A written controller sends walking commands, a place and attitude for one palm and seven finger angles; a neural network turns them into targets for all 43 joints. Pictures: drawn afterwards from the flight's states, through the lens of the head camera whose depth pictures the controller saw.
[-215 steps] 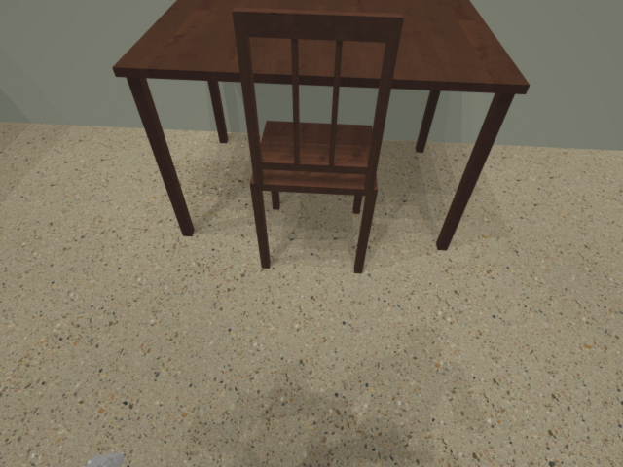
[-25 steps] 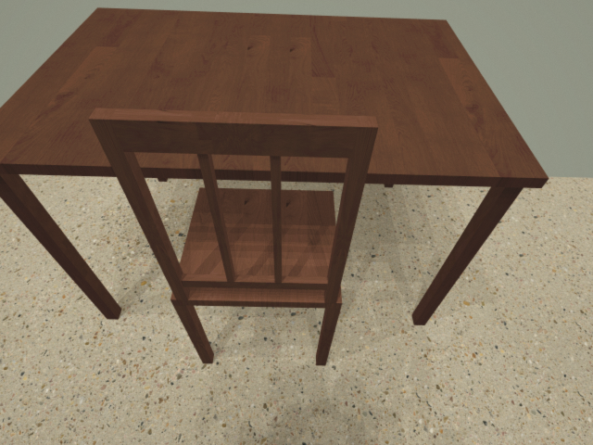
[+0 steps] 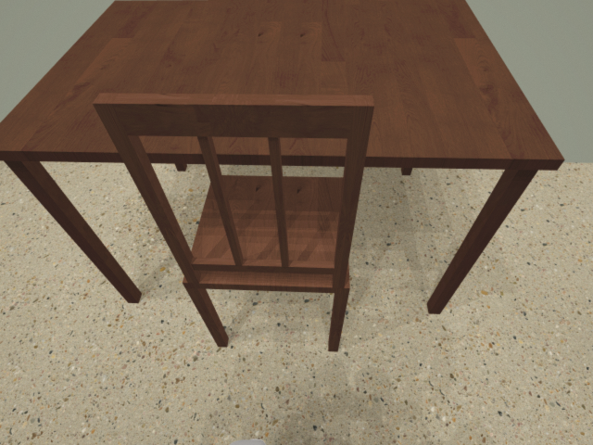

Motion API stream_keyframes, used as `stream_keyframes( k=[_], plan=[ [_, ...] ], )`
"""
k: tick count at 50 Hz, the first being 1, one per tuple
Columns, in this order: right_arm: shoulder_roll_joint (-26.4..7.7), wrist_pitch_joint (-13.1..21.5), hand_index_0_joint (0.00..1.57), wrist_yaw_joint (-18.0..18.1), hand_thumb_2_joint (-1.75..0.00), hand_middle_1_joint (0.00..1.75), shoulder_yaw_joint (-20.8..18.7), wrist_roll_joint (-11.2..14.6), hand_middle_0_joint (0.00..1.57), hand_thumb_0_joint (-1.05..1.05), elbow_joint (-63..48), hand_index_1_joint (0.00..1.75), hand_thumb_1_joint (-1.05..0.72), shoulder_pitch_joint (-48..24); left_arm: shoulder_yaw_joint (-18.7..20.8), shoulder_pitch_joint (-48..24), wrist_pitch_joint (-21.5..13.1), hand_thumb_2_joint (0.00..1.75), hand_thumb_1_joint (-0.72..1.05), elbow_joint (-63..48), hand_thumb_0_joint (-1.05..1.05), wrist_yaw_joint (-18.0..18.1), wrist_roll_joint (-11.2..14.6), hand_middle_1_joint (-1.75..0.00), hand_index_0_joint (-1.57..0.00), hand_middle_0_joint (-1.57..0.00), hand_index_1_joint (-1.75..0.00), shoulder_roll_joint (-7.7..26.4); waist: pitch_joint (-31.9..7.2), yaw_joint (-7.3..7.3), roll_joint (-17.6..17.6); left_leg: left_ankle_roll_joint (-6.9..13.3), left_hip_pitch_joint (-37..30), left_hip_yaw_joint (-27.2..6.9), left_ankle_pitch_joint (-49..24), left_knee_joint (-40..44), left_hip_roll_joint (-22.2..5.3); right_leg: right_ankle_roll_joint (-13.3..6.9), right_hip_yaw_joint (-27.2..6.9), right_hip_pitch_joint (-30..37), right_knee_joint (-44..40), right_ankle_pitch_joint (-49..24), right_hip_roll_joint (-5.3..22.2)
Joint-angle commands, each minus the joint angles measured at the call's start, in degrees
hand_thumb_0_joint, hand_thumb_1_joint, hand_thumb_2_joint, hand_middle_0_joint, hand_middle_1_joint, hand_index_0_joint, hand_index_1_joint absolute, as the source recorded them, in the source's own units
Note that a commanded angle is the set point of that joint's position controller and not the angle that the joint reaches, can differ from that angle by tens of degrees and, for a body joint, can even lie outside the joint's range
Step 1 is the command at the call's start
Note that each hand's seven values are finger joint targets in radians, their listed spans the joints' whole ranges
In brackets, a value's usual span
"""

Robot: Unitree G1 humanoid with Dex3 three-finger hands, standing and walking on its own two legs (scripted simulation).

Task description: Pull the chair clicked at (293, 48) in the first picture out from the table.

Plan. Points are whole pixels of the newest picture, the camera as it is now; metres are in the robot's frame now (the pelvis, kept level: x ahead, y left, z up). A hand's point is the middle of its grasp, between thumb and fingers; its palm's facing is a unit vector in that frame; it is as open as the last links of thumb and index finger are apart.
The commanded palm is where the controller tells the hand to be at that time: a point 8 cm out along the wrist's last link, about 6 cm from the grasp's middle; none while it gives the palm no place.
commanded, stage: come to a stop and stand still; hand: left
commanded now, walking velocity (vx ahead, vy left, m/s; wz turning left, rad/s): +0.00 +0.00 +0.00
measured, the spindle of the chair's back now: (225, 210) +0.51 +0.18 -0.04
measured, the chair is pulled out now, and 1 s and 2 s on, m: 0.00 0.00 0.00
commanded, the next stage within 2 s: look again from close up in 0.16 s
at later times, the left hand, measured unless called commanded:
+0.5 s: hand out of the picture +0.03 +0.21 -0.17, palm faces -0.01 -0.98 -0.20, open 7.3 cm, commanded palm none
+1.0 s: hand out of the picture -0.03 +0.22 -0.17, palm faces +0.00 -0.98 -0.19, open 7.4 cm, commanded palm none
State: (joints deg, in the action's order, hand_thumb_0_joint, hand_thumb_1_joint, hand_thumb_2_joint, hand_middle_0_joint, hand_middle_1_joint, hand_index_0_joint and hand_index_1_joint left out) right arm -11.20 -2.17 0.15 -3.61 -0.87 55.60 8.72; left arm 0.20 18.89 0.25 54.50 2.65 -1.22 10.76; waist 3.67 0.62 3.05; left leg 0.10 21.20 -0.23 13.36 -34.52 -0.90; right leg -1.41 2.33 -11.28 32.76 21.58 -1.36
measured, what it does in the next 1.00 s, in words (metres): stands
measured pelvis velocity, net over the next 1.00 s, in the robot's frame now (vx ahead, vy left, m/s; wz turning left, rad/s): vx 0.00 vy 0.05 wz -0.02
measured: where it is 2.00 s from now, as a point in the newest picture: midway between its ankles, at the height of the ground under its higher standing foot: outside the picture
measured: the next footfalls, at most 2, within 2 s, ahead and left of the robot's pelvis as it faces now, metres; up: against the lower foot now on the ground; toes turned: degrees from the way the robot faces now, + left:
none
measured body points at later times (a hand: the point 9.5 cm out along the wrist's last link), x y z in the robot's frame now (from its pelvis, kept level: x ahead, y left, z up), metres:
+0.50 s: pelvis +0.00 +0.03 +0.01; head +0.01 +0.04 +0.46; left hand +0.04 +0.26 -0.15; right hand +0.04 -0.21 -0.14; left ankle +0.05 +0.12 -0.73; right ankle -0.04 -0.11 -0.73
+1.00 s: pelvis +0.00 +0.05 +0.01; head +0.02 +0.06 +0.46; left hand -0.03 +0.27 -0.15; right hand +0.02 -0.18 -0.14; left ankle +0.05 +0.12 -0.73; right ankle -0.04 -0.10 -0.73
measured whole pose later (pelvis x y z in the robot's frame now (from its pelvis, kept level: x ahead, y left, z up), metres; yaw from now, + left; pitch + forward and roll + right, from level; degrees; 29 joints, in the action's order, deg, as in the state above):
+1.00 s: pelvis +0.00 +0.05 +0.01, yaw -1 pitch -1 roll +0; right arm -9.6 -0.3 0.2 -1.2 -0.2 64.2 11.9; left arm -0.6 19.3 -0.7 63.5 2.1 -1.1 9.5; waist 2.8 0.4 -1.1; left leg 4.3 15.1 2.9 8.3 -24.0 3.6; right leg 3.1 -0.3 -7.0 24.9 17.1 3.4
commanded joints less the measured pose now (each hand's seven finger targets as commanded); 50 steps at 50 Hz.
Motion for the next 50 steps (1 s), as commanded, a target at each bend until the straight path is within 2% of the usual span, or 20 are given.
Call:
stream_keyframes(
  k=[1, 4, 5, 6, 8, 10, 13, 15, 19, 21, 23, 29, 37, 39, 45, 47, 50],
  plan=[
    [-2.68, 1.76, 0.2, 0.02, -0.9, 0.3, 0.15, 0.02, 0.2, 0.0, -3.54, 0.3, -0.9, 0.2, 2.13, -1.39, -1.62, 0.9, 0.9, -4.33, 0.0, 0.77, 0.21, -0.3, -0.2, -0.2, -0.3, 8.25, -2.69, -1.2, -9.26, 0.54, -6.66, -1.09, -5.96, 1.18, -0.26, -2.66, -10.92, -3.56, -10.27, -20.78, 10.7],
    [-3.9, 2.11, 0.2, 0.1, -0.9, 0.3, 0.28, 0.16, 0.2, 0.0, -2.41, 0.3, -0.9, 0.27, 2.23, -0.71, -1.24, 0.9, 0.9, -3.63, 0.0, 0.65, 0.31, -0.3, -0.2, -0.2, -0.3, 8.23, -2.42, -0.65, -5.52, 1.21, -7.67, -2.82, -9.45, 3.44, -1.86, -1.09, -8.02, -3.65, -8.89, -16.27, 8.29],
    [-4.05, 2.2, 0.2, 0.03, -0.9, 0.3, 0.55, 0.13, 0.2, 0.0, -2.04, 0.3, -0.9, 0.07, 2.07, -0.16, -1.27, 0.9, 0.9, -3.19, 0.0, 0.58, 0.21, -0.3, -0.2, -0.2, -0.3, 7.93, -2.39, -0.23, -4.34, 1.44, -8.87, -3.34, -9.2, 4.78, -2.48, -0.85, -7.71, -3.79, -9.22, -13.94, 7.63],
    [-4.43, 2.18, 0.2, 0.03, -0.9, 0.3, 0.59, 0.17, 0.2, 0.0, -1.76, 0.3, -0.9, 0.1, 1.96, -0.05, -1.27, 0.9, 0.9, -2.91, 0.0, 0.52, 0.31, -0.3, -0.2, -0.2, -0.3, 7.85, -1.82, -0.24, -4.67, 1.59, -7.89, -4.14, -7.69, 5.26, -2.66, -0.55, -7.48, -4.02, -9.9, -10.88, 7.21],
    [-4.77, 2.26, 0.2, 0.01, -0.9, 0.3, 0.64, 0.13, 0.2, 0.0, -0.98, 0.3, -0.9, 0.12, 1.9, -0.53, -1.3, 0.9, 0.9, -2.31, 0.0, 0.42, 0.33, -0.3, -0.2, -0.2, -0.3, 7.57, -1.06, -0.28, -2.97, 1.62, -6.77, -4.7, -6.22, 6.44, -2.81, -0.58, -7.25, -4.11, -10.18, -7.71, 6.82],
    [-4.54, 2.48, 0.2, 0.03, -0.9, 0.3, 0.95, 0.12, 0.2, 0.0, -0.29, 0.3, -0.9, 0.57, 1.79, 0.03, -1.47, 0.9, 0.9, -1.74, 0.0, 0.34, 0.21, -0.3, -0.2, -0.2, -0.3, 7.29, -1.82, 0.14, -2.26, 1.81, -7.5, -4.9, -6.08, 7.57, -3.15, -0.51, -7.05, -3.11, -10.5, -7.66, 6.55],
    [-4.78, 2.72, 0.2, 0.12, -0.9, 0.3, 1.06, 0.18, 0.2, 0.0, 0.63, 0.3, -0.9, 0.9, 1.58, -0.58, -1.6, 0.9, 0.9, -0.62, 0.0, 0.23, 0.35, -0.3, -0.2, -0.2, -0.3, 6.96, -2.1, -0.14, -1.14, 1.78, -7.75, -5.36, -6.5, 8.38, -3.29, -0.26, -6.41, -2.92, -10.15, -7.92, 6.4],
    [-4.64, 2.88, 0.2, 0.19, -0.9, 0.3, 1.15, 0.19, 0.2, 0.0, 1.13, 0.3, -0.9, 1.62, 1.5, -0.37, -1.66, 0.9, 0.9, 0.02, 0.0, 0.19, 0.18, -0.3, -0.2, -0.2, -0.3, 6.65, -2.66, 0.02, -2.47, 2.05, -8.62, -5.45, -7.06, 9.12, -3.66, -0.12, -6.13, -2.27, -10.2, -8.71, 6.14],
    [-5.07, 3.08, 0.2, 0.26, -0.9, 0.3, 1.16, 0.28, 0.2, 0.0, 2.21, 0.3, -0.9, 1.81, 1.31, -0.56, -1.68, 0.9, 0.9, 1.47, 0.0, 0.06, 0.28, -0.3, -0.2, -0.2, -0.3, 6.17, -2.27, -0.09, -1.14, 2.1, -9.1, -5.95, -6.44, 10.69, -3.82, 0.3, -5.6, -2.64, -10.23, -8.21, 6.18],
    [-5.21, 3.13, 0.2, 0.25, -0.9, 0.3, 1.17, 0.39, 0.2, 0.0, 2.55, 0.3, -0.9, 2.15, 1.16, -0.36, -1.67, 0.9, 0.9, 1.93, 0.0, 0.03, 0.2, -0.3, -0.2, -0.2, -0.3, 6.3, -2.6, -0.05, -2.49, 2.19, -9.52, -5.84, -6.6, 11.07, -3.95, 0.48, -5.33, -2.13, -10.51, -8.53, 6.22],
    [-5.36, 3.14, 0.2, 0.29, -0.9, 0.3, 1.25, 0.4, 0.2, 0.0, 2.94, 0.3, -0.9, 2.15, 1.03, -0.21, -1.67, 0.9, 0.9, 2.66, 0.0, -0.03, 0.2, -0.3, -0.2, -0.2, -0.3, 6.01, -1.93, -0.14, -1.34, 2.23, -9.77, -6.17, -5.83, 11.93, -3.98, 0.54, -5.33, -2.6, -10.63, -8.13, 6.2],
    [-5.67, 3.26, 0.2, 0.34, -0.9, 0.3, 1.31, 0.58, 0.2, 0.0, 4.09, 0.3, -0.9, 3.1, 0.83, 0.86, -1.66, 0.9, 0.9, 4.59, 0.0, -0.1, 0.16, -0.3, -0.2, -0.2, -0.3, 5.68, -2.17, -0.23, -1.93, 2.44, -10.78, -6.79, -4.73, 14.14, -4.25, 0.91, -4.66, -1.93, -10.97, -8.15, 6.36],
    [-5.76, 3.02, 0.2, 0.33, -0.9, 0.3, 1.28, 0.74, 0.2, 0.0, 5.11, 0.3, -0.9, 3.66, 0.51, 2.79, -1.47, 0.9, 0.9, 6.45, 0.0, -0.13, 0.01, -0.3, -0.2, -0.2, -0.3, 5.21, -0.51, -0.25, -2.47, 2.43, -10.44, -7.24, 0.38, 16.89, -4.27, 1.09, -4.19, -2.69, -11.59, -6.27, 6.6],
    [-5.78, 3.12, 0.2, 0.37, -0.9, 0.3, 1.28, 0.76, 0.2, 0.0, 5.32, 0.3, -0.9, 4.04, 0.49, 3.37, -1.57, 0.9, 0.9, 6.84, 0.0, -0.1, 0.02, -0.3, -0.2, -0.2, -0.3, 5.0, -1.51, -0.31, -1.97, 2.47, -11.54, -7.2, -1.03, 16.82, -4.32, 1.15, -4.15, -2.31, -11.46, -7.13, 6.73],
    [-5.38, 2.95, 0.2, 0.39, -0.9, 0.3, 1.28, 0.93, 0.2, 0.0, 5.81, 0.3, -0.9, 4.53, 0.36, 4.55, -1.52, 0.9, 0.9, 7.66, 0.0, -0.14, -0.06, -0.3, -0.2, -0.2, -0.3, 4.77, -0.1, -0.26, -2.85, 2.41, -11.09, -6.97, 0.81, 17.69, -4.07, 1.1, -4.19, -2.86, -12.18, -6.37, 6.8],
    [-5.39, 3.02, 0.2, 0.41, -0.9, 0.3, 1.27, 0.85, 0.2, 0.0, 6.07, 0.3, -0.9, 4.83, 0.37, 4.86, -1.5, 0.9, 0.9, 7.94, 0.0, -0.08, -0.04, -0.3, -0.2, -0.2, -0.3, 4.54, -0.99, -0.28, -2.08, 2.38, -11.61, -7.42, 0.55, 17.93, -4.11, 1.15, -4.14, -2.59, -11.67, -6.7, 6.81],
    [-5.0, 3.09, 0.2, 0.48, -0.9, 0.3, 1.3, 0.98, 0.2, 0.0, 6.23, 0.3, -0.9, 5.21, 0.38, 5.28, -1.56, 0.9, 0.9, 8.04, 0.0, -0.07, -0.07, -0.3, -0.2, -0.2, -0.3, 4.28, -0.41, -0.15, -3.41, 2.45, -11.67, -6.86, -0.64, 17.65, -4.07, 1.18, -4.07, -2.54, -12.28, -7.22, 7.02]
  ],
)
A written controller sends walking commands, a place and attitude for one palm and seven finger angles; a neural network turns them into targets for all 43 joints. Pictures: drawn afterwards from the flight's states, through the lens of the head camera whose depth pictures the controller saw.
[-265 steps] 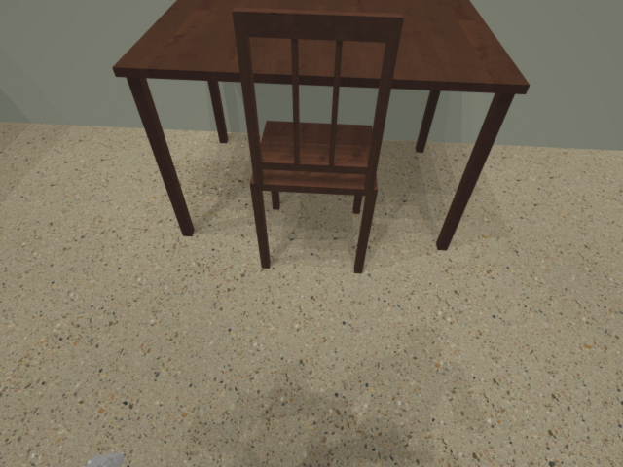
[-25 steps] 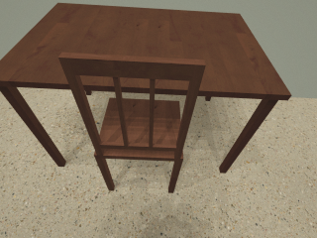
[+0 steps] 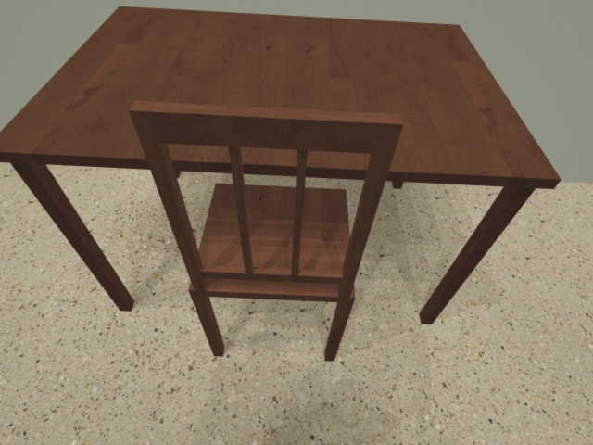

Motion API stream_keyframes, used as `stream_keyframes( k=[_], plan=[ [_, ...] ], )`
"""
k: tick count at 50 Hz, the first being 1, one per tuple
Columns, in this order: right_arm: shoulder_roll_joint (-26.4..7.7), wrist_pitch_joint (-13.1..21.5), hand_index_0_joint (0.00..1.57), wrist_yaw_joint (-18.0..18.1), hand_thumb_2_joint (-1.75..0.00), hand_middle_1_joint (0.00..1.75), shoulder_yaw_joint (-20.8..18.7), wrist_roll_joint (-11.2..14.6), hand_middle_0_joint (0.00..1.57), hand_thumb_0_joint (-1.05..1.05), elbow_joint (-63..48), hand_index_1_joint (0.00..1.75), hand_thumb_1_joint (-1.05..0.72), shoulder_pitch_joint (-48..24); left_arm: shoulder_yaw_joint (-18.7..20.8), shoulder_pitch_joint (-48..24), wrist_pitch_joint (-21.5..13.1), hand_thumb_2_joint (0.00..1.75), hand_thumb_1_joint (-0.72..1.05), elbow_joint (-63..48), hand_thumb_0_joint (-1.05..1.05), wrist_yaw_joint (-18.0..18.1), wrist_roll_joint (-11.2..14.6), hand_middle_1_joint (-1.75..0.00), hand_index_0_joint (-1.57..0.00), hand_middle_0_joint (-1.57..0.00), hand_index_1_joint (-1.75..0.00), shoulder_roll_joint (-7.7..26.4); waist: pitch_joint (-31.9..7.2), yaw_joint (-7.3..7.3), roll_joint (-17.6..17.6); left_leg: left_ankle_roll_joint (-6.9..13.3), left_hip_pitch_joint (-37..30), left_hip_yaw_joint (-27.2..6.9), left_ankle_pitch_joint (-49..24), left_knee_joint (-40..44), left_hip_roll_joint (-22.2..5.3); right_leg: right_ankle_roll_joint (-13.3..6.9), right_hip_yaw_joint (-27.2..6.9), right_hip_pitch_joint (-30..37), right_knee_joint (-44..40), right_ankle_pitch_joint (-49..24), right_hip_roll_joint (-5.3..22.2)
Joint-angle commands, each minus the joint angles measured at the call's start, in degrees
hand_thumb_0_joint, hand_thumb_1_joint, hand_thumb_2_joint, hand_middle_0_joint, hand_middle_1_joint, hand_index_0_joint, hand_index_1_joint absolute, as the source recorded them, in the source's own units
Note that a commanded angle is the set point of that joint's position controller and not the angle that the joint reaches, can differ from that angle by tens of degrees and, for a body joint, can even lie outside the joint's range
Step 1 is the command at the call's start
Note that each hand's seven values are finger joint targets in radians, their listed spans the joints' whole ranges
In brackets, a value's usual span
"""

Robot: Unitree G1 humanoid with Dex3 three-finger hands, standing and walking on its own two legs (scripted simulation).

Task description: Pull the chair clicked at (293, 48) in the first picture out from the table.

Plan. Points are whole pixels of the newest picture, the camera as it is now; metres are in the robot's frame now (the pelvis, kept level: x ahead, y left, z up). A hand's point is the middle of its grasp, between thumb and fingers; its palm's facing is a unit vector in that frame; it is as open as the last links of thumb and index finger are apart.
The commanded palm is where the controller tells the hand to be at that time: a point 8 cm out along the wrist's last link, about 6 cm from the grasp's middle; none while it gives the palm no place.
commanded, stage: look again from close up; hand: left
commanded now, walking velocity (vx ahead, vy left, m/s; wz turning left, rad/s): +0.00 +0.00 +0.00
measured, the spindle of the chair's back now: (243, 218) +0.51 +0.14 -0.05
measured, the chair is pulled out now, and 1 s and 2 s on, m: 0.00 0.00 0.00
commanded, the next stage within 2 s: shuffle to correct the standing spot in 0.06 s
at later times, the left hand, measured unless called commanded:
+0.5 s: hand out of the picture -0.03 +0.14 -0.18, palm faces +0.02 -0.98 -0.19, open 7.4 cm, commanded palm none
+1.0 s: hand out of the picture +0.06 +0.12 -0.17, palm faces +0.01 -0.97 -0.24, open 7.3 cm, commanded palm none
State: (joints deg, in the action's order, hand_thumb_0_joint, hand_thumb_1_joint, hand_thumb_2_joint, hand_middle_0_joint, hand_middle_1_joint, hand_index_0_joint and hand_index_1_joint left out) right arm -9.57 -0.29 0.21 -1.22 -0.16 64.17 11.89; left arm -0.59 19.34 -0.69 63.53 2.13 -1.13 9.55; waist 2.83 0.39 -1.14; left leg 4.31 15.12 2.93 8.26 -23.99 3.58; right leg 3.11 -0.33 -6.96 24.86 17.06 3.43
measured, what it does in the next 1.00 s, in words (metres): shifts its weight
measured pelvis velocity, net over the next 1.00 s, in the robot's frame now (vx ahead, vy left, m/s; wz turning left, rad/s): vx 0.04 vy -0.06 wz -0.03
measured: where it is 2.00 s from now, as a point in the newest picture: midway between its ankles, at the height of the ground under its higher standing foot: outside the picture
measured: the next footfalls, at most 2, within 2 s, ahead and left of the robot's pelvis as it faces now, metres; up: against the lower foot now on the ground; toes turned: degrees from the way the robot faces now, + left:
none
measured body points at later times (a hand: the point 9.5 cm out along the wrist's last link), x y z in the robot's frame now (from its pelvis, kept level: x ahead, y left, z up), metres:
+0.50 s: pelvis +0.02 -0.03 +0.00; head +0.03 -0.03 +0.45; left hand -0.03 +0.19 -0.16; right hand +0.01 -0.25 -0.16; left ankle +0.05 +0.07 -0.74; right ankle -0.04 -0.16 -0.74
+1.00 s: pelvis +0.04 -0.06 +0.00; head +0.07 -0.07 +0.44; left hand +0.06 +0.18 -0.16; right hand +0.09 -0.29 -0.16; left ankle +0.05 +0.07 -0.74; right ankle -0.04 -0.15 -0.74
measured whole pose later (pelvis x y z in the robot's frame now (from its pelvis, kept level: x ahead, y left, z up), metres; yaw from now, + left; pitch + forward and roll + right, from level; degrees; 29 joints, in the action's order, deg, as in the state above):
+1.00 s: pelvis +0.04 -0.06 +0.00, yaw -2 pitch +0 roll +1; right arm -9.6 -0.9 1.9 -2.2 0.0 62.1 9.2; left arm 1.0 16.2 -0.6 60.0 3.3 -0.8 8.9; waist 3.6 0.1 -0.2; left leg -0.5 13.2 2.7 14.4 -28.2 -0.3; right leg -1.4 -0.2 -5.0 27.9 22.4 -0.2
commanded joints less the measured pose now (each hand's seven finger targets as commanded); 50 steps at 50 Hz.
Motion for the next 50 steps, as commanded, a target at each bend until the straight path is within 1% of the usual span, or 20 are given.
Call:
stream_keyframes(
  k=[1, 8, 11, 15, 16, 19, 23, 27, 31, 32, 34, 35, 36, 38, 39, 41, 45, 47, 49, 50],
  plan=[
    [-6.71, 1.21, 0.2, 0.44, -0.9, 0.3, -1.09, 0.16, 0.2, 0.0, -2.21, 0.3, -0.9, 2.13, 1.16, 4.83, -0.62, 0.9, 0.9, -0.87, 0.0, 0.48, -0.13, -0.3, -0.2, -0.2, -0.3, 5.34, 0.18, -0.02, 0.85, -1.85, -5.81, -10.07, 4.01, 6.91, -8.41, -3.48, -1.71, -7.02, -4.28, -2.84, 2.29],
    [-6.4, 1.04, 0.2, 0.54, -0.9, 0.3, -1.1, 0.13, 0.2, 0.0, -2.01, 0.3, -0.9, 2.75, 1.32, 5.16, -0.39, 0.9, 0.9, -0.48, 0.0, 0.53, -0.18, -0.3, -0.2, -0.2, -0.3, 4.93, 1.57, 0.01, 2.36, -2.09, -4.99, -10.47, 7.04, 8.55, -8.59, -3.39, -1.41, -7.4, -4.17, -1.82, 2.05],
    [-6.37, 0.9, 0.2, 0.55, -0.9, 0.3, -1.27, -0.03, 0.2, 0.0, -1.13, 0.3, -0.9, 3.7, 1.16, 5.78, -0.32, 0.9, 0.9, 0.1, 0.0, 0.23, -0.28, -0.3, -0.2, -0.2, -0.3, 4.14, 2.44, -0.25, 1.06, -2.0, -3.8, -11.43, 16.48, 10.45, -9.1, -3.33, -0.51, -7.89, -4.11, 2.93, 1.01],
    [-7.19, 0.52, 0.2, 0.61, -0.9, 0.3, -2.12, -0.21, 0.2, 0.0, -1.12, 0.3, -0.9, 4.14, 1.51, 6.89, 0.18, 0.9, 0.9, -0.17, 0.0, -0.28, -0.5, -0.3, -0.2, -0.2, -0.3, 3.87, 3.79, 0.02, 4.03, -0.84, -0.58, -14.03, 27.71, 13.4, -11.26, -3.62, 1.65, -9.03, -0.43, 7.77, -0.82],
    [-7.29, 0.52, 0.2, 0.66, -0.9, 0.3, -2.34, -0.34, 0.2, 0.0, -1.21, 0.3, -0.9, 4.16, 1.63, 7.28, 0.22, 0.9, 0.9, -0.25, 0.0, -0.34, -0.57, -0.3, -0.2, -0.2, -0.3, 3.61, 3.97, 0.05, 3.87, -0.45, 0.13, -14.76, 27.95, 13.26, -11.6, -3.87, 1.66, -9.07, 0.18, 7.24, -1.03],
    [-6.6, 0.9, 0.2, 0.77, -0.9, 0.3, -2.49, -0.32, 0.2, 0.0, -1.26, 0.3, -0.9, 4.71, 1.8, 8.11, -0.16, 0.9, 0.9, -0.36, 0.0, -0.52, -0.4, -0.3, -0.2, -0.2, -0.3, 3.35, 2.51, 0.16, 2.87, -0.17, -0.46, -13.51, 23.35, 10.15, -11.26, -4.55, 0.43, -8.57, -1.07, 5.33, -0.31],
    [-4.41, 1.39, 0.2, 0.91, -0.9, 0.3, -2.21, -0.29, 0.2, 0.0, -1.59, 0.3, -0.9, 4.91, 2.23, 8.07, -0.64, 0.9, 0.9, -0.33, 0.0, -0.58, -0.01, -0.3, -0.2, -0.2, -0.3, 3.78, 2.98, -0.25, -0.49, -1.37, -0.64, -7.99, 13.13, 1.94, -8.07, -6.31, -4.21, -8.73, -5.17, 4.63, 1.59],
    [-2.83, 2.11, 0.2, 1.05, -0.9, 0.3, -1.9, -0.34, 0.2, 0.0, -1.67, 0.3, -0.9, 4.75, 2.66, 8.19, -0.86, 0.9, 0.9, 0.04, 0.0, -0.44, 0.19, -0.3, -0.2, -0.2, -0.3, 4.38, 2.38, -0.42, -4.49, -2.02, 0.92, -2.78, 3.31, -5.9, -6.24, -7.93, -5.98, -5.02, -4.15, -4.95, 2.98],
    [-3.03, 2.61, 0.2, 1.35, -0.9, 0.3, -1.86, -0.33, 0.2, 0.0, -1.11, 0.3, -0.9, 4.91, 2.87, 8.03, -0.81, 0.9, 0.9, 0.16, 0.0, -0.44, 0.14, -0.3, -0.2, -0.2, -0.3, 4.07, 2.38, -0.76, -0.32, -1.46, -1.35, -2.97, -1.54, -7.02, -7.21, -7.98, -4.09, -5.33, 0.82, -11.74, 1.87],
    [-3.22, 2.69, 0.2, 1.54, -0.9, 0.3, -1.83, -0.34, 0.2, 0.0, -0.74, 0.3, -0.9, 5.6, 2.87, 7.76, -0.9, 0.9, 0.9, 0.11, 0.0, -0.34, 0.12, -0.3, -0.2, -0.2, -0.3, 3.51, 1.45, -1.02, 1.61, -1.15, -3.97, -3.86, -6.16, -6.36, -8.16, -7.34, -2.62, -6.0, 2.96, -15.33, 1.15],
    [-3.82, 2.63, 0.2, 2.1, -0.9, 0.3, -1.52, -0.14, 0.2, 0.0, 0.51, 0.3, -0.9, 7.5, 2.47, 7.39, -1.23, 0.9, 0.9, 0.03, 0.0, 0.22, 0.2, -0.3, -0.2, -0.2, -0.3, 2.38, -1.45, -1.23, 6.03, -0.09, -9.98, -6.66, -21.46, -5.54, -10.37, -5.47, -0.4, -6.81, 6.04, -19.82, -0.02],
    [-3.65, 2.55, 0.2, 2.35, -0.9, 0.3, -1.36, 0.16, 0.2, 0.0, 0.59, 0.3, -0.9, 7.1, 2.46, 7.83, -1.37, 0.9, 0.9, 0.2, 0.0, 0.57, 0.36, -0.3, -0.2, -0.2, -0.3, 2.32, -1.45, -0.49, 5.53, 0.07, -10.34, -6.22, -27.62, -6.52, -10.67, -4.7, -0.52, -5.73, 4.43, -21.74, 0.25],
    [-3.53, 2.32, 0.2, 2.49, -0.9, 0.3, -1.13, 0.25, 0.2, 0.0, 0.44, 0.3, -0.9, 6.17, 2.45, 7.69, -1.35, 0.9, 0.9, 0.48, 0.0, 0.89, 0.46, -0.3, -0.2, -0.2, -0.3, 2.56, -1.44, -0.25, 4.51, -0.75, -9.54, -5.45, -29.66, -7.55, -9.88, -4.46, -1.48, -4.01, 2.65, -25.91, 1.16],
    [-3.36, 1.85, 0.2, 2.57, -0.9, 0.3, -0.98, 0.32, 0.2, 0.0, -0.45, 0.3, -0.9, 4.87, 2.59, 7.98, -1.49, 0.9, 0.9, 0.55, 0.0, 1.32, 0.51, -0.3, -0.2, -0.2, -0.3, 3.94, -1.85, -0.15, 0.53, -2.59, -8.12, -3.58, -26.17, -7.91, -8.39, -4.31, -2.5, -0.53, 1.59, -40.73, 3.31],
    [-3.55, 1.5, 0.2, 2.58, -0.9, 0.3, -1.07, 0.35, 0.2, 0.0, -0.78, 0.3, -0.9, 4.31, 2.66, 7.66, -1.46, 0.9, 0.9, 0.17, 0.0, 1.47, 0.52, -0.3, -0.2, -0.2, -0.3, 4.35, -2.13, -0.16, -0.87, -3.04, -7.81, -3.21, -23.14, -7.16, -8.14, -4.22, -2.57, 0.46, 1.89, -45.29, 3.95],
    [-3.96, 0.88, 0.2, 2.52, -0.9, 0.3, -1.37, 0.53, 0.2, 0.0, -1.64, 0.3, -0.9, 3.1, 2.86, 6.99, -1.12, 0.9, 0.9, -1.01, 0.0, 1.69, 0.36, -0.3, -0.2, -0.2, -0.3, 5.22, -1.06, -0.02, -2.98, -3.36, -6.94, -2.81, -19.56, -5.86, -7.9, -3.68, -2.78, 0.61, 2.36, -48.83, 4.81],
    [-4.93, 0.19, 0.2, 2.22, -0.9, 0.3, -1.87, 0.4, 0.2, 0.0, -3.04, 0.3, -0.9, 2.05, 3.13, 4.03, -0.41, 0.9, 0.9, -3.81, 0.0, 1.76, 0.26, -0.3, -0.2, -0.2, -0.3, 6.04, -2.3, -0.09, 0.4, -3.34, -9.82, -3.78, -22.55, -4.41, -9.02, -4.57, -3.37, -2.0, 1.85, -37.42, 4.2],
    [-5.38, 0.05, 0.2, 2.03, -0.9, 0.3, -1.91, 0.26, 0.2, 0.0, -3.79, 0.3, -0.9, 1.37, 3.22, 3.53, -0.28, 0.9, 0.9, -4.6, 0.0, 1.73, 0.18, -0.3, -0.2, -0.2, -0.3, 6.43, -3.56, -0.02, 1.56, -3.39, -10.44, -4.12, -22.17, -4.75, -9.2, -4.84, -4.03, -2.05, 1.07, -34.61, 4.42],
    [-5.72, -0.02, 0.2, 1.82, -0.9, 0.3, -1.84, 0.17, 0.2, 0.0, -4.41, 0.3, -0.9, 0.77, 3.19, 2.88, -0.3, 0.9, 0.9, -5.17, 0.0, 1.66, 0.12, -0.3, -0.2, -0.2, -0.3, 6.81, -4.97, -0.02, -0.31, -3.51, -10.55, -4.04, -21.19, -4.96, -9.21, -4.87, -4.07, -0.9, 0.67, -34.88, 4.46],
    [-10.95, 1.19, 0.2, 1.71, -0.9, 0.3, -1.56, -0.94, 0.2, 0.0, -9.42, 0.3, -0.9, -0.43, 2.05, -1.85, -1.35, 0.9, 0.9, -9.86, 0.0, 1.84, 0.18, -0.3, -0.2, -0.2, -0.3, 16.21, 1.0, -1.07, 1.87, -1.05, -8.5, -6.3, -18.04, -4.02, -6.46, -4.03, -2.17, -3.78, 1.17, -28.82, -0.17]
  ],
)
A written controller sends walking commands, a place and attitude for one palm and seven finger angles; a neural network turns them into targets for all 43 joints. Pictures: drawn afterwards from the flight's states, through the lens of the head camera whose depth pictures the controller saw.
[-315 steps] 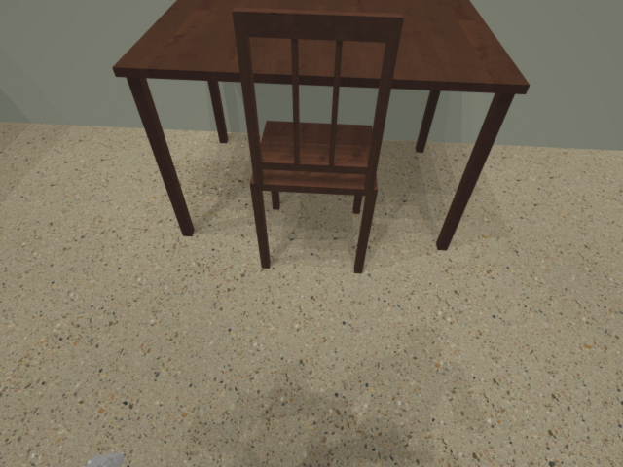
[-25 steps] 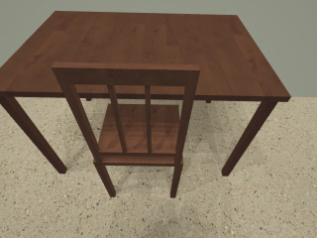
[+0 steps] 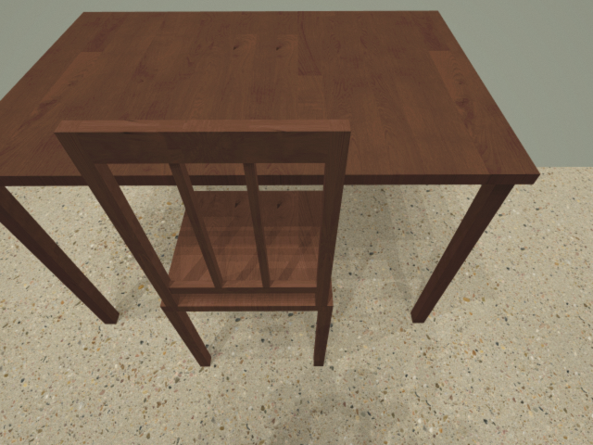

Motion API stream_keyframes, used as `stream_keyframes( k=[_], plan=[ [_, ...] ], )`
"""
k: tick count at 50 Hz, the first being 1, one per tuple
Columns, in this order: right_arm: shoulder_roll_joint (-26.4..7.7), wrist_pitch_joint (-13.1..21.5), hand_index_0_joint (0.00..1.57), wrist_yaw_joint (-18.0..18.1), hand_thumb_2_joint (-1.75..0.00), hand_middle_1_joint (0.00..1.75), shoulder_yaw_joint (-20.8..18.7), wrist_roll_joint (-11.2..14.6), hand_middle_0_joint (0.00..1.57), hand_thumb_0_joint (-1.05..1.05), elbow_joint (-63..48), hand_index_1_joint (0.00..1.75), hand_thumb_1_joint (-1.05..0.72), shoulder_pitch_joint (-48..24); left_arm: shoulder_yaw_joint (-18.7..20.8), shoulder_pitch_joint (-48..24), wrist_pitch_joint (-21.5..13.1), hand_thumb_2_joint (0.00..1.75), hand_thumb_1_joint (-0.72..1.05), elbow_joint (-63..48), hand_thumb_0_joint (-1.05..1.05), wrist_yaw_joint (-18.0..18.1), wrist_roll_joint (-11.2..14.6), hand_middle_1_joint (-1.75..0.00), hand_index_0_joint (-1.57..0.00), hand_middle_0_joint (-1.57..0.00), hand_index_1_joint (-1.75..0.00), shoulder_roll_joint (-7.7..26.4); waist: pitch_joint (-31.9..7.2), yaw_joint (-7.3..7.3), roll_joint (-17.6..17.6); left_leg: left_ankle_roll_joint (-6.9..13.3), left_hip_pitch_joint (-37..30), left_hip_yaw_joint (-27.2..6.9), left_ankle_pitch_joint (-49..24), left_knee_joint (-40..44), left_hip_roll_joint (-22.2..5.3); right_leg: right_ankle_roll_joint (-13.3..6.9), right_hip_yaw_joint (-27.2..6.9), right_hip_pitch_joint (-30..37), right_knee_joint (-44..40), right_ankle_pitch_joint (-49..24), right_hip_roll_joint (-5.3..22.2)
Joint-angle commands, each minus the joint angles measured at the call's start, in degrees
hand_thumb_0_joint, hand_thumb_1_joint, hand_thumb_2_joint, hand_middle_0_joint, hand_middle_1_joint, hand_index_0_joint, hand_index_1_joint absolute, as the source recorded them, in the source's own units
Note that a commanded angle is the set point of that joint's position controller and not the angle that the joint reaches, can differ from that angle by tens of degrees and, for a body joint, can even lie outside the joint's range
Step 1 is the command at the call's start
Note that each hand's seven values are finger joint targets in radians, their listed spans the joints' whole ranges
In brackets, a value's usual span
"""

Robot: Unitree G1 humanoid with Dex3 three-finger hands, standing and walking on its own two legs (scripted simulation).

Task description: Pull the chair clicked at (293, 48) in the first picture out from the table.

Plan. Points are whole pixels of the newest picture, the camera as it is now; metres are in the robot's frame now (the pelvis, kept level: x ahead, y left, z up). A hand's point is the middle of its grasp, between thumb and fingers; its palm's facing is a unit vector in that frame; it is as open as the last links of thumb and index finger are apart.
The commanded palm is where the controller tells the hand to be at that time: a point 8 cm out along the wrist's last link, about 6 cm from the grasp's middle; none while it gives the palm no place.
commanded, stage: come to a stop and stand still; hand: left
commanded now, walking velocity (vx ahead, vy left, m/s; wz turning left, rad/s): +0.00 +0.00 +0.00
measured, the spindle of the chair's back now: (201, 234) +0.46 +0.21 -0.05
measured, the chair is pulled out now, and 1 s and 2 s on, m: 0.00 0.00 0.00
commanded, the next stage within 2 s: look again from close up in 0.82 s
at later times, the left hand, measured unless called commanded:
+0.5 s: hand out of the picture +0.00 +0.23 -0.18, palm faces +0.02 -0.98 -0.21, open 7.4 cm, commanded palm none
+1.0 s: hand out of the picture -0.09 +0.23 -0.17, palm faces +0.02 -0.98 -0.19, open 7.4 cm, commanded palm none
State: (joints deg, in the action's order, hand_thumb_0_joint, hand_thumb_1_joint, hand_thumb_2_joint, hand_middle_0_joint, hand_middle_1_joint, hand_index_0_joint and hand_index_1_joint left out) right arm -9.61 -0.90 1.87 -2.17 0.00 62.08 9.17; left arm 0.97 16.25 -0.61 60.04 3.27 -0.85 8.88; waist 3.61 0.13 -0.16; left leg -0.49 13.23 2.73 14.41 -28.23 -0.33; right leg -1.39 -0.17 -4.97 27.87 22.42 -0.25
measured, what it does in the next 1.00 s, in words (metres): shifts its weight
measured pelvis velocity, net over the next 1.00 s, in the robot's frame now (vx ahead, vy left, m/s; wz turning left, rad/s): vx -0.05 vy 0.05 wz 0.01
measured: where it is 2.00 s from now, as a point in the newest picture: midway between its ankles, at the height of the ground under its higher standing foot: outside the picture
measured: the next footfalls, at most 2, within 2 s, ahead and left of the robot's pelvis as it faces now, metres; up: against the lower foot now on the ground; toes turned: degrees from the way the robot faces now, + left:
none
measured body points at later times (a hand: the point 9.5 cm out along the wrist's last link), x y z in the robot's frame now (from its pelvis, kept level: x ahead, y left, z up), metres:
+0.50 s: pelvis -0.04 +0.04 +0.00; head -0.02 +0.05 +0.45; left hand +0.00 +0.28 -0.16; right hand +0.03 -0.19 -0.15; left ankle +0.00 +0.13 -0.74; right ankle -0.08 -0.10 -0.74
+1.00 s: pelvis -0.05 +0.05 +0.00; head -0.03 +0.06 +0.45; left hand -0.09 +0.28 -0.16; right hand -0.03 -0.18 -0.15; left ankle +0.00 +0.13 -0.74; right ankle -0.08 -0.10 -0.74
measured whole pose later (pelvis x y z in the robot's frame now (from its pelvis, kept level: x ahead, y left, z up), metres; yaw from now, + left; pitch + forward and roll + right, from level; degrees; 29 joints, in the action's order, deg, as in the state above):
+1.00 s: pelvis -0.05 +0.05 +0.00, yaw +1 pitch -1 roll +0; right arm -9.4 -0.5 0.3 -1.3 -0.1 63.7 12.6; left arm -0.8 19.8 -0.5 63.7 2.2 -1.1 9.8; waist 2.9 0.4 -1.1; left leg 4.2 15.7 3.8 8.0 -24.3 3.0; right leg 3.0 -0.7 -8.2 25.8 16.8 3.1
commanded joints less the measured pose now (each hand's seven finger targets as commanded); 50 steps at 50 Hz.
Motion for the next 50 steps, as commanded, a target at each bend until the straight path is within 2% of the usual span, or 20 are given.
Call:
stream_keyframes(
  k=[1, 2, 5, 7, 8, 10, 13, 15, 17, 18, 20, 24, 26, 28, 32, 40, 44, 46, 48, 50],
  plan=[
    [-11.16, 2.76, 0.2, -0.26, -0.9, 0.3, -3.08, -0.76, 0.2, 0.0, -8.42, 0.3, -0.9, 1.25, 2.47, 1.53, -1.11, 0.9, 0.9, -8.01, 0.0, 0.72, -0.3, -0.3, -0.2, -0.2, -0.3, 14.57, -2.45, 0.31, -0.86, 3.04, -4.04, -5.71, -22.83, -2.88, -5.32, 0.86, -4.24, -8.56, -1.45, -25.54, 5.5],
    [-10.05, 2.63, 0.2, -0.33, -0.9, 0.3, -2.62, -0.8, 0.2, 0.0, -9.21, 0.3, -0.9, 0.91, 1.96, 1.0, -1.25, 0.9, 0.9, -8.48, 0.0, 0.62, -0.21, -0.3, -0.2, -0.2, -0.3, 13.12, -5.2, 0.26, -2.23, 2.87, -3.6, -5.86, -22.92, -4.59, -4.65, 0.22, -5.24, -6.09, -1.81, -30.65, 6.33],
    [-5.42, 1.43, 0.2, -0.81, -0.9, 0.3, -1.38, -1.06, 0.2, 0.0, -11.17, 0.3, -0.9, 0.92, 1.96, 2.26, -0.94, 0.9, 0.9, -9.56, 0.0, 0.78, -0.06, -0.3, -0.2, -0.2, -0.3, 10.93, -6.24, 0.45, -5.52, 1.61, 2.38, -3.14, -9.66, -7.15, -1.36, -1.07, -8.03, -1.72, -2.11, -38.76, 9.57],
    [-5.59, 0.55, 0.2, -1.03, -0.9, 0.3, -1.4, -1.12, 0.2, 0.0, -11.81, 0.3, -0.9, -0.24, 2.24, 1.19, -0.43, 0.9, 0.9, -10.58, 0.0, 0.67, -0.13, -0.3, -0.2, -0.2, -0.3, 11.68, -3.56, 0.36, -6.55, 1.2, 4.92, -2.94, -2.43, -8.58, -0.57, -2.73, -8.71, -3.52, -3.34, -33.07, 10.94],
    [-6.15, 0.35, 0.2, -1.12, -0.9, 0.3, -1.52, -1.17, 0.2, 0.0, -12.13, 0.3, -0.9, -0.24, 2.22, -0.18, -0.25, 0.9, 0.9, -11.3, 0.0, 0.59, -0.25, -0.3, -0.2, -0.2, -0.3, 11.85, -2.21, -0.2, -5.4, 1.17, 4.52, -3.19, -1.85, -8.16, -0.88, -3.45, -8.72, -5.81, -3.93, -28.07, 10.97],
    [-6.27, 0.32, 0.2, -1.46, -0.9, 0.3, -1.18, -1.37, 0.2, 0.0, -11.81, 0.3, -0.9, 0.58, 1.98, -1.81, -0.01, 0.9, 0.9, -11.96, 0.0, 0.41, -0.4, -0.3, -0.2, -0.2, -0.3, 11.77, -1.84, -0.8, -2.42, 1.3, 0.87, -3.42, -6.2, -5.04, -1.48, -2.88, -7.02, -9.08, -3.55, -21.01, 9.08],
    [-8.43, 0.69, 0.2, -1.66, -0.9, 0.3, -1.18, -1.25, 0.2, 0.0, -11.56, 0.3, -0.9, -0.14, 1.68, -1.42, 0.23, 0.9, 0.9, -11.73, 0.0, 0.06, -0.37, -0.3, -0.2, -0.2, -0.3, 11.39, -0.04, -0.31, -1.31, 2.76, 1.73, -7.81, -7.42, -0.71, -4.03, -0.72, -3.39, -11.49, -2.67, -9.21, 4.94],
    [-9.27, 1.07, 0.2, -1.7, -0.9, 0.3, -0.76, -1.24, 0.2, 0.0, -11.1, 0.3, -0.9, 0.44, 1.19, 0.08, 0.27, 0.9, 0.9, -11.14, 0.0, -0.14, -0.57, -0.3, -0.2, -0.2, -0.3, 10.46, -1.99, 0.25, 1.33, 3.76, 0.67, -9.26, -8.73, 1.73, -5.58, -0.3, -1.77, -9.73, -1.79, -6.75, 3.7],
    [-9.61, 1.18, 0.2, -1.62, -0.9, 0.3, -0.8, -1.11, 0.2, 0.0, -10.89, 0.3, -0.9, -0.07, 1.02, 0.45, 0.27, 0.9, 0.9, -10.23, 0.0, -0.29, -0.42, -0.3, -0.2, -0.2, -0.3, 10.36, -2.03, 0.3, 2.85, 4.03, 1.08, -10.4, -5.97, 3.62, -5.8, 0.13, -1.07, -9.84, -1.68, -4.46, 3.22],
    [-9.54, 1.25, 0.2, -1.55, -0.9, 0.3, -0.7, -1.07, 0.2, 0.0, -10.56, 0.3, -0.9, -0.14, 0.9, 0.68, 0.22, 0.9, 0.9, -9.72, 0.0, -0.39, -0.38, -0.3, -0.2, -0.2, -0.3, 10.22, -2.33, 0.42, 4.1, 4.12, 1.18, -10.9, -4.99, 4.51, -5.83, 0.21, -0.91, -9.52, -1.6, -4.32, 3.09],
    [-9.1, 1.47, 0.2, -1.51, -0.9, 0.3, -0.41, -0.92, 0.2, 0.0, -9.96, 0.3, -0.9, 0.49, 0.53, 1.9, 0.06, 0.9, 0.9, -8.85, 0.0, -0.52, -0.47, -0.3, -0.2, -0.2, -0.3, 9.87, -3.88, 0.85, 2.9, 4.42, -0.23, -10.72, -6.78, 4.87, -6.05, 0.23, -0.89, -8.17, -2.22, -5.97, 3.31],
    [-8.61, 1.65, 0.2, -1.36, -0.9, 0.3, -0.43, -0.65, 0.2, 0.0, -8.07, 0.3, -0.9, 1.06, 0.31, 2.19, -0.14, 0.9, 0.9, -6.5, 0.0, -0.71, -0.28, -0.3, -0.2, -0.2, -0.3, 9.36, -2.94, 0.43, 3.01, 3.96, -0.59, -10.31, -3.89, 6.35, -5.41, 0.56, -1.5, -9.06, -3.23, -6.2, 4.04],
    [-8.37, 1.79, 0.2, -1.33, -0.9, 0.3, -0.37, -0.56, 0.2, 0.0, -7.29, 0.3, -0.9, 1.59, 0.13, 3.19, -0.22, 0.9, 0.9, -5.54, 0.0, -0.75, -0.36, -0.3, -0.2, -0.2, -0.3, 8.98, -4.26, 0.46, 2.42, 3.93, -2.28, -9.71, -5.06, 6.22, -5.45, 0.75, -1.36, -8.61, -3.72, -7.3, 4.29],
    [-7.98, 1.7, 0.2, -1.26, -0.9, 0.3, -0.48, -0.51, 0.2, 0.0, -6.44, 0.3, -0.9, 1.94, 0.06, 3.24, -0.19, 0.9, 0.9, -4.41, 0.0, -0.76, -0.33, -0.3, -0.2, -0.2, -0.3, 8.47, -2.39, 0.23, 2.12, 3.7, -1.31, -10.0, -2.04, 7.4, -5.27, 0.84, -1.51, -9.38, -4.22, -6.13, 4.39],
    [-7.98, 1.65, 0.2, -1.23, -0.9, 0.3, -0.55, -0.34, 0.2, 0.0, -5.14, 0.3, -0.9, 2.59, -0.23, 4.63, -0.13, 0.9, 0.9, -2.45, 0.0, -0.82, -0.47, -0.3, -0.2, -0.2, -0.3, 7.72, -1.5, 0.2, 2.11, 3.61, -1.1, -10.46, 2.32, 9.91, -5.52, 0.99, -1.49, -9.72, -4.63, -5.39, 4.46],
    [-7.3, 1.61, 0.2, -1.19, -0.9, 0.3, -0.5, -0.01, 0.2, 0.0, -2.56, 0.3, -0.9, 3.87, -0.52, 7.13, -0.35, 0.9, 0.9, 0.95, 0.0, -0.83, -0.49, -0.3, -0.2, -0.2, -0.3, 6.79, -0.91, 0.42, 1.4, 3.32, -1.69, -10.28, 4.83, 12.12, -5.57, 1.1, -1.41, -9.55, -5.82, -5.52, 4.95],
    [-7.08, 1.71, 0.2, -1.15, -0.9, 0.3, -0.41, 0.01, 0.2, 0.0, -1.5, 0.3, -0.9, 4.63, -0.68, 7.84, -0.56, 0.9, 0.9, 2.14, 0.0, -0.74, -0.43, -0.3, -0.2, -0.2, -0.3, 6.19, -1.45, 0.24, 0.74, 3.14, -2.65, -9.75, 2.52, 11.63, -5.27, 1.08, -1.91, -9.53, -6.02, -7.01, 5.37],
    [-6.91, 1.66, 0.2, -1.16, -0.9, 0.3, -0.34, 0.02, 0.2, 0.0, -1.08, 0.3, -0.9, 4.85, -0.7, 7.66, -0.46, 0.9, 0.9, 2.4, 0.0, -0.73, -0.46, -0.3, -0.2, -0.2, -0.3, 6.16, 0.03, 0.26, 0.57, 3.02, -1.87, -9.45, 3.11, 11.95, -5.2, 1.13, -1.91, -9.98, -6.34, -6.43, 5.37],
    [-6.75, 1.68, 0.2, -1.13, -0.9, 0.3, -0.3, 0.01, 0.2, 0.0, -0.76, 0.3, -0.9, 5.1, -0.69, 8.24, -0.46, 0.9, 0.9, 2.83, 0.0, -0.68, -0.4, -0.3, -0.2, -0.2, -0.3, 5.93, -0.57, 0.24, 1.4, 2.96, -2.78, -9.72, 3.09, 12.41, -5.27, 1.12, -1.91, -10.04, -6.13, -6.49, 5.4],
    [-6.68, 1.58, 0.2, -1.14, -0.9, 0.3, -0.3, 0.09, 0.2, 0.0, -0.48, 0.3, -0.9, 5.24, -0.7, 8.09, -0.4, 0.9, 0.9, 2.82, 0.0, -0.69, -0.46, -0.3, -0.2, -0.2, -0.3, 5.86, 0.93, 0.38, 0.42, 2.94, -1.74, -9.45, 4.45, 12.83, -5.4, 1.21, -1.79, -10.3, -6.58, -5.66, 5.25]
  ],
)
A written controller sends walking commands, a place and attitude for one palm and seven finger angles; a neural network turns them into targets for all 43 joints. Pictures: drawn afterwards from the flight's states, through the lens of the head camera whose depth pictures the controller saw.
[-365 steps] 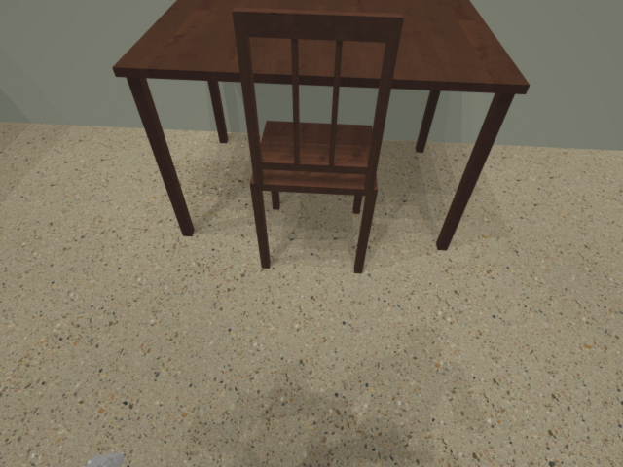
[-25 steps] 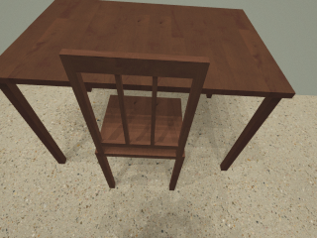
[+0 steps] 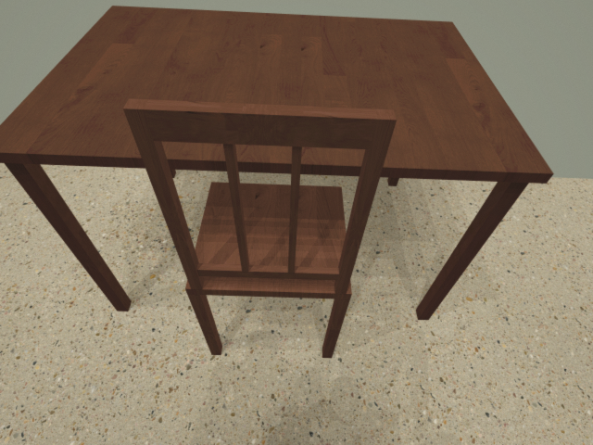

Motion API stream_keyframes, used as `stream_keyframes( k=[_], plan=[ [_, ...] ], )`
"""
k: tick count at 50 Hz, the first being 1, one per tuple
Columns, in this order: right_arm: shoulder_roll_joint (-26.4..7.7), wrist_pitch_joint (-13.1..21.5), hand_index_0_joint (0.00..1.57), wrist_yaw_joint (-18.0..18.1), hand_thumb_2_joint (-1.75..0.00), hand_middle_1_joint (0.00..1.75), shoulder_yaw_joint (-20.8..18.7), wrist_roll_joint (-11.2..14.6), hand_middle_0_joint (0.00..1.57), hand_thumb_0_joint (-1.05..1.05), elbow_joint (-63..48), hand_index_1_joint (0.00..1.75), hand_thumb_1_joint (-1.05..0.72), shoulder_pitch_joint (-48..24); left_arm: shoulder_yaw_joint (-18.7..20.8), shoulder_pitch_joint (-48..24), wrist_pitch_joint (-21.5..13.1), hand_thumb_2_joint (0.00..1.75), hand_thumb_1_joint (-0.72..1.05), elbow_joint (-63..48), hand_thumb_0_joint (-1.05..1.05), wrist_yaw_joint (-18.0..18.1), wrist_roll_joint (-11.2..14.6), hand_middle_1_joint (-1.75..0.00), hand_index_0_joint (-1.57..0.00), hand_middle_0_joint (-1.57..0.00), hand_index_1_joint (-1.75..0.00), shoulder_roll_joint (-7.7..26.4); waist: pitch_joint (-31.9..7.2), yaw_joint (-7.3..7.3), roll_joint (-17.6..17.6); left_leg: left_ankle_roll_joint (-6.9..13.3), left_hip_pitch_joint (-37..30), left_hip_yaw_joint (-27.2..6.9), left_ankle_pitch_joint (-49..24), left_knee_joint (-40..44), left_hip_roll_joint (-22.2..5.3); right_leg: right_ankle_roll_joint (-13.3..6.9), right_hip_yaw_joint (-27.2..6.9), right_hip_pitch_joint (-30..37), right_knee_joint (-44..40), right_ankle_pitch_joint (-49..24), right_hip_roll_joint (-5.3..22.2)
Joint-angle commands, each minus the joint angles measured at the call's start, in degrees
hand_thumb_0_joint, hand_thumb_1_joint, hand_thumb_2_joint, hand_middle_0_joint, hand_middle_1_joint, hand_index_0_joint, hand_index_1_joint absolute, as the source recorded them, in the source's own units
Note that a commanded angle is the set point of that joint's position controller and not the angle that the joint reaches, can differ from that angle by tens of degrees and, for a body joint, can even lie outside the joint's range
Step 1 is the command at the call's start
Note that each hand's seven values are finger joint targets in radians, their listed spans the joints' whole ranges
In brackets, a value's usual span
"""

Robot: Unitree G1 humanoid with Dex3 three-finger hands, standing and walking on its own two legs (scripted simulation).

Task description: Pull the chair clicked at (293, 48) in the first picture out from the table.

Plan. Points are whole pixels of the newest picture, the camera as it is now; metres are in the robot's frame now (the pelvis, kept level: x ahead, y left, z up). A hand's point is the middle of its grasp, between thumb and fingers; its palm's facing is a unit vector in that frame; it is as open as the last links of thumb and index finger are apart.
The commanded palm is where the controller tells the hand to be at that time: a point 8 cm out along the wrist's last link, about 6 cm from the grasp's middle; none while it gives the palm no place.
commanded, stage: look again from close up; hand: left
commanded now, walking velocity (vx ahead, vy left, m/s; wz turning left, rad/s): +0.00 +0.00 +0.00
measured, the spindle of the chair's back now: (238, 216) +0.51 +0.15 -0.05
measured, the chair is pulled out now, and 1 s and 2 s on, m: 0.00 0.00 0.00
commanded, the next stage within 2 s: shuffle to correct the standing spot in 1.06 s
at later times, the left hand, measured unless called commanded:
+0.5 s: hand out of the picture -0.01 +0.14 -0.17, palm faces +0.00 -0.98 -0.18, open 7.4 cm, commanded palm none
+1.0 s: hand out of the picture +0.00 +0.14 -0.17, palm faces +0.00 -0.98 -0.19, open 7.4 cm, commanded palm none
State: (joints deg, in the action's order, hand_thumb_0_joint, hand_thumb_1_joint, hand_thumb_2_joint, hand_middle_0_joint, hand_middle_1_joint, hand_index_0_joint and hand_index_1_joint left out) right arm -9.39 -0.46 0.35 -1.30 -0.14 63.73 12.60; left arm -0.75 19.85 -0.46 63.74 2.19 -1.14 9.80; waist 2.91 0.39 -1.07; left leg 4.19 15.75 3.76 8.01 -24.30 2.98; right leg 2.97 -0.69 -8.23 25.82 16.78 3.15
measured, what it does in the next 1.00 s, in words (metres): stands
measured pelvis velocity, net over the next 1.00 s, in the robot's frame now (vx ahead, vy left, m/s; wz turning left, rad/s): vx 0.02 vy -0.03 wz -0.01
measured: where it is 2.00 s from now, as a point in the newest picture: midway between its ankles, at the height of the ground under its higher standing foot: outside the picture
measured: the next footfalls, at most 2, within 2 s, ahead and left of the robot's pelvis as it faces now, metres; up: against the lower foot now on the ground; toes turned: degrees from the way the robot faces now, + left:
none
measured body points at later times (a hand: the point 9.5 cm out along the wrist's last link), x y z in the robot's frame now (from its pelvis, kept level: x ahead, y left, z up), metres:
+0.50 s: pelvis +0.00 -0.02 +0.00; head +0.02 -0.02 +0.45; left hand -0.01 +0.20 -0.16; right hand +0.00 -0.24 -0.16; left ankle +0.06 +0.07 -0.74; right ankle -0.03 -0.15 -0.74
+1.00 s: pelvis +0.02 -0.03 +0.00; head +0.04 -0.03 +0.45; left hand +0.00 +0.19 -0.16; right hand +0.02 -0.25 -0.16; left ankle +0.06 +0.07 -0.74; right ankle -0.03 -0.15 -0.74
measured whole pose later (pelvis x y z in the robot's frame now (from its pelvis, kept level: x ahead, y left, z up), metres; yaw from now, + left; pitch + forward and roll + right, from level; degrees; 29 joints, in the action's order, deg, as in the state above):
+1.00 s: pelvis +0.02 -0.03 +0.00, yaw -1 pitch -1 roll +0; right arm -8.9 -0.3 0.9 -0.8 -0.1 65.0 13.8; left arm -0.7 17.8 -1.0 63.4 2.3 -0.8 7.7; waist 3.2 -0.4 0.0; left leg 1.8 13.9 3.5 9.2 -23.9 1.1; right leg 0.8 -0.7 -6.5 25.1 17.8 1.2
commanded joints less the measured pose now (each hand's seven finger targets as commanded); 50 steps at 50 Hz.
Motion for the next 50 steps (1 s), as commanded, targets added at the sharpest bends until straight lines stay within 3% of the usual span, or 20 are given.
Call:
stream_keyframes(
  k=[1, 7, 20, 27, 30, 50],
  plan=[
    [-6.94, 1.12, 0.2, 0.38, -0.9, 0.3, -1.13, 0.18, 0.2, 0.0, -2.12, 0.3, -0.9, 1.94, 0.97, 4.52, -0.56, 0.9, 0.9, -0.77, 0.0, 0.4, -0.19, -0.3, -0.2, -0.2, -0.3, 4.8, 1.41, -0.02, 1.24, -1.83, -4.17, -10.6, 10.72, 8.81, -8.53, -3.27, -1.6, -7.05, -4.53, -0.19, 1.87],
    [-6.54, 1.06, 0.2, 0.39, -0.9, 0.3, -1.05, 0.15, 0.2, 0.0, -1.67, 0.3, -0.9, 2.55, 1.11, 4.73, -0.58, 0.9, 0.9, -0.61, 0.0, 0.45, -0.12, -0.3, -0.2, -0.2, -0.3, 4.51, 1.52, -0.04, 2.03, -2.07, -4.68, -10.36, 10.42, 8.93, -8.29, -3.35, -1.72, -7.42, -4.53, -0.17, 1.82],
    [-5.13, 1.1, 0.2, 0.49, -0.9, 0.3, -0.68, 0.36, 0.2, 0.0, -0.97, 0.3, -0.9, 3.83, 1.18, 3.66, -1.12, 0.9, 0.9, -1.08, 0.0, 0.51, 0.13, -0.3, -0.2, -0.2, -0.3, 4.14, 1.9, -0.4, -0.7, -2.43, -6.4, -7.75, 3.38, 5.76, -7.68, -3.79, -3.42, -7.88, -6.39, -1.97, 2.31],
    [-5.07, 1.08, 0.2, 0.62, -0.9, 0.3, -0.54, 0.17, 0.2, 0.0, -0.66, 0.3, -0.9, 4.23, 1.21, 3.33, -0.97, 0.9, 0.9, -1.07, 0.0, 0.49, 0.18, -0.3, -0.2, -0.2, -0.3, 3.85, 2.12, -0.52, 1.41, -2.63, -6.64, -8.03, 3.1, 5.97, -7.82, -3.98, -3.52, -8.04, -5.92, -2.21, 2.17],
    [-4.81, 1.19, 0.2, 0.71, -0.9, 0.3, -0.54, 0.33, 0.2, 0.0, -0.73, 0.3, -0.9, 4.35, 1.29, 3.6, -1.06, 0.9, 0.9, -1.11, 0.0, 0.49, 0.18, -0.3, -0.2, -0.2, -0.3, 3.72, 1.42, -0.29, -0.12, -2.46, -7.29, -7.73, 1.46, 5.4, -8.02, -3.87, -3.28, -7.34, -6.13, -3.37, 2.18],
    [-4.93, 1.1, 0.2, 0.88, -0.9, 0.3, -0.19, 0.33, 0.2, 0.0, -0.64, 0.3, -0.9, 4.08, 1.31, 2.88, -0.93, 0.9, 0.9, -1.25, 0.0, 0.53, 0.25, -0.3, -0.2, -0.2, -0.3, 4.1, 1.96, -0.31, 0.81, -2.71, -7.58, -7.5, -1.29, 4.85, -8.15, -3.93, -3.15, -6.51, -6.52, -4.39, 2.29]
  ],
)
